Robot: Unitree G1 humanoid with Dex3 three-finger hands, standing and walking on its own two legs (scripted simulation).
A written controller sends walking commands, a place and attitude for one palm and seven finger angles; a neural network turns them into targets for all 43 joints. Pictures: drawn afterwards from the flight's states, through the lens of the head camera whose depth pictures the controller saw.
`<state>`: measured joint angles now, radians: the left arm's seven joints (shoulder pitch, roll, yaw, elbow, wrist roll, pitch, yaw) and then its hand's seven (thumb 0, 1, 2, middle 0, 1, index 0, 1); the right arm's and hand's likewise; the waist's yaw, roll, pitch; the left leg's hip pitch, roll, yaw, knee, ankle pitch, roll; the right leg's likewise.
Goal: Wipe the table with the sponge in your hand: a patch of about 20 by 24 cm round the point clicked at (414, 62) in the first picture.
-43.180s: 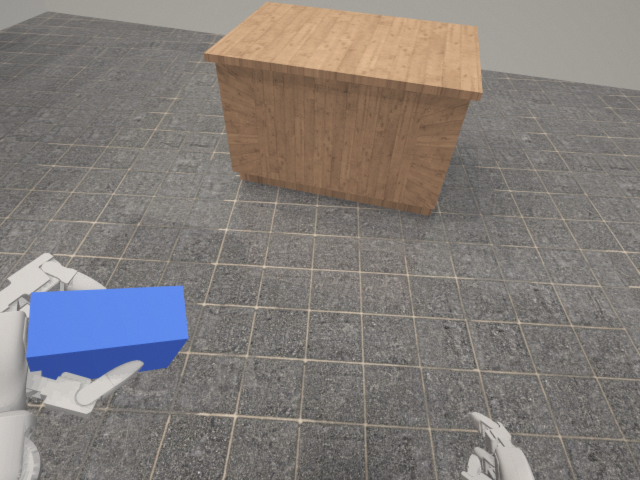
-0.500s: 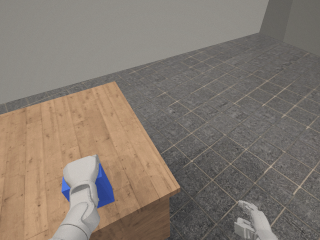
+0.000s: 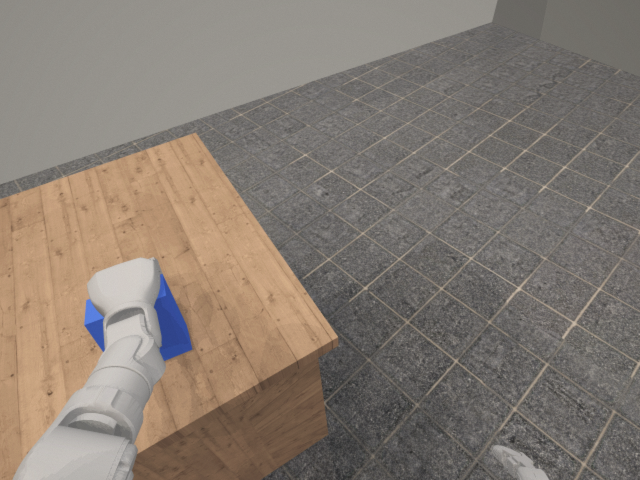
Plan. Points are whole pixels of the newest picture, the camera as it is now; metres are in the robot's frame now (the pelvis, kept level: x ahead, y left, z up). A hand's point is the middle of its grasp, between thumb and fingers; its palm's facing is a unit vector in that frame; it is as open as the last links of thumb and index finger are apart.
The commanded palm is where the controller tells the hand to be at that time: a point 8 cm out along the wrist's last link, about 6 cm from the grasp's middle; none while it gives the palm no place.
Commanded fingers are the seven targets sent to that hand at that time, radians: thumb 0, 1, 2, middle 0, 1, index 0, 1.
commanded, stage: wipe forward along the middle lane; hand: left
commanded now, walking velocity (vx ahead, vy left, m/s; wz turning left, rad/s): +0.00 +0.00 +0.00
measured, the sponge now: (146, 334) +0.33 +0.29 -0.04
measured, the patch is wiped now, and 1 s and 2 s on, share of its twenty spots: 0.85 0.85 0.85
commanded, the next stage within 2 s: slide back across to the first lane in 0.86 s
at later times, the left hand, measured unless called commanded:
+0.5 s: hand (132, 283) +0.39 +0.32 +0.00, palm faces -0.14 +0.01 -0.99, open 9.8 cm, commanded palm +0.39 +0.32 +0.03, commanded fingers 0.00 0.10 1.30 -1.20 -1.60 -1.20 -1.60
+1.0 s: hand (123, 260) +0.44 +0.35 +0.00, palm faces -0.16 +0.01 -0.99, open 9.8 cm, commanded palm +0.43 +0.35 +0.03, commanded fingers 0.00 0.10 1.30 -1.20 -1.60 -1.20 -1.60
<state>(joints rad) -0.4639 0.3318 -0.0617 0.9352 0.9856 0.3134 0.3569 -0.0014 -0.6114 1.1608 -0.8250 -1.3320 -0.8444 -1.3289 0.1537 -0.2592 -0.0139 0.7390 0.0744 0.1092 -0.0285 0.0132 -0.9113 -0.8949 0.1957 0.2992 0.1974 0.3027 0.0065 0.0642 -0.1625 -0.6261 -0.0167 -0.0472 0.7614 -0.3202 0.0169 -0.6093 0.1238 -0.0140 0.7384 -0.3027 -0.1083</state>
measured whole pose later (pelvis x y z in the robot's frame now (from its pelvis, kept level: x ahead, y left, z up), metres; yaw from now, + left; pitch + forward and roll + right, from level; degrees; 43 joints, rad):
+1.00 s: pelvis +0.00 +0.02 -0.02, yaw -2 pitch +20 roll -3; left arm -0.81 0.59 0.05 1.25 1.03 0.23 0.31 0.01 -0.61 1.16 -0.83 -1.34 -0.85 -1.34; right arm 0.26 -0.28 0.02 0.73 0.08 0.05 0.01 0.01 -0.91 -0.89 0.20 0.30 0.20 0.30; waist -0.09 0.06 -0.18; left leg -0.89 -0.01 -0.08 0.92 -0.37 0.01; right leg -0.85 0.15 -0.03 0.82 -0.32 -0.09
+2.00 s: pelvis +0.06 +0.08 +0.01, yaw -2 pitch +14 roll -4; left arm -0.45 0.52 0.09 0.91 1.02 0.19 0.32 0.00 -0.53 1.12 -0.75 -1.40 -0.76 -1.42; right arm 0.21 -0.25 -0.01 0.69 0.07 0.15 0.04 0.01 -0.91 -0.89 0.20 0.30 0.20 0.30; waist -0.02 0.04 -0.17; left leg -0.60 -0.07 -0.04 0.74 -0.37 0.09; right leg -0.54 0.10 0.03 0.62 -0.32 -0.01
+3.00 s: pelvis +0.06 +0.07 +0.01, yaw -1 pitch +10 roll -3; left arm -0.13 0.42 -0.03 0.54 0.96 0.35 0.35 0.00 -0.44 1.05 -0.70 -1.42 -0.71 -1.44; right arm 0.13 -0.25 -0.01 0.65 0.09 0.16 0.01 0.01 -0.91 -0.89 0.20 0.30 0.20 0.30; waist 0.03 0.05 -0.17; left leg -0.51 -0.07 -0.05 0.71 -0.37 0.08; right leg -0.46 0.09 0.03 0.62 -0.33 -0.03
